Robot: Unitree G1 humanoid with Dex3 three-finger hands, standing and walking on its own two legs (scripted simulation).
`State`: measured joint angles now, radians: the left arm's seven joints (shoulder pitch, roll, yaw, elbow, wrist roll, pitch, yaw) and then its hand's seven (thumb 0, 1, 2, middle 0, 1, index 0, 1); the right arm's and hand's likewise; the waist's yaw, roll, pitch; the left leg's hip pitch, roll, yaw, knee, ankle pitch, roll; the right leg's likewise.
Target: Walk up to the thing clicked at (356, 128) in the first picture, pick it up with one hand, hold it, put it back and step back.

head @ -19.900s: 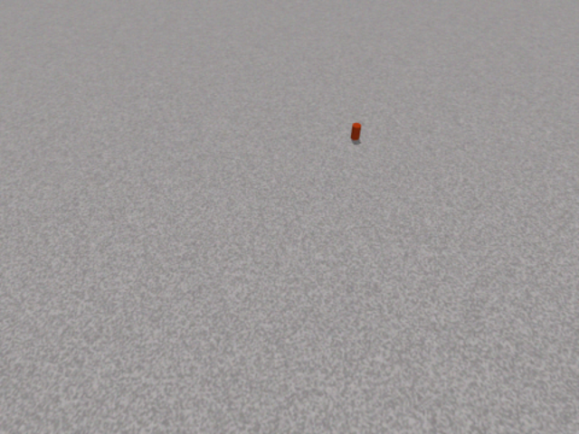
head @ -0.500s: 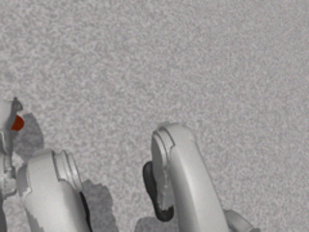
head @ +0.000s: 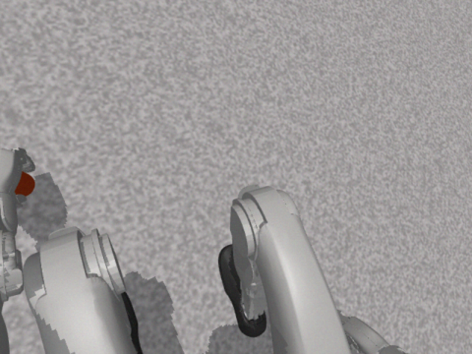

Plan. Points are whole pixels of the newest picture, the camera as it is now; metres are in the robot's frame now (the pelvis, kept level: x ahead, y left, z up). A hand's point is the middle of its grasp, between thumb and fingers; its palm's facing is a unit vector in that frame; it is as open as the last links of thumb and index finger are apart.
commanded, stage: settle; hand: left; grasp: from above
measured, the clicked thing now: (10, 181) +0.42 +0.31 -0.25
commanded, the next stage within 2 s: lift in 1.00 s
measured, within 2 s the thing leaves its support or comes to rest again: leaves its support in 0.28 s
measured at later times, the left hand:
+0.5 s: hand out of the picture +0.40 +0.31 -0.17, palm faces -0.36 -0.12 -0.93, open 6.9 cm
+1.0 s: hand out of the picture +0.39 +0.30 -0.08, palm faces -0.42 -0.09 -0.90, open 6.8 cm
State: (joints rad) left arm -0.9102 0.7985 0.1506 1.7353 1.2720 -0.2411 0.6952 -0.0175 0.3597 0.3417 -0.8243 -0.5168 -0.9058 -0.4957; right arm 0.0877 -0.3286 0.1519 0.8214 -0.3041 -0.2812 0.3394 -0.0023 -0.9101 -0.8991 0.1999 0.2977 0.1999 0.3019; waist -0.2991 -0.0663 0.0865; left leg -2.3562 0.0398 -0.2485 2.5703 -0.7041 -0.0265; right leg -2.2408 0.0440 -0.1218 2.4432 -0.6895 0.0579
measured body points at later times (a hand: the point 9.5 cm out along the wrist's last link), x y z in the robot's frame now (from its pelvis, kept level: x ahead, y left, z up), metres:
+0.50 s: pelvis +0.00 +0.00 +0.01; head +0.21 +0.09 +0.40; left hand +0.42 +0.31 -0.11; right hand +0.08 -0.26 -0.08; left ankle +0.07 +0.14 -0.26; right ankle +0.11 -0.12 -0.26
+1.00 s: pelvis -0.01 -0.01 +0.05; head +0.18 +0.06 +0.45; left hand +0.41 +0.30 -0.03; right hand +0.08 -0.28 -0.06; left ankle +0.07 +0.14 -0.26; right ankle +0.11 -0.12 -0.26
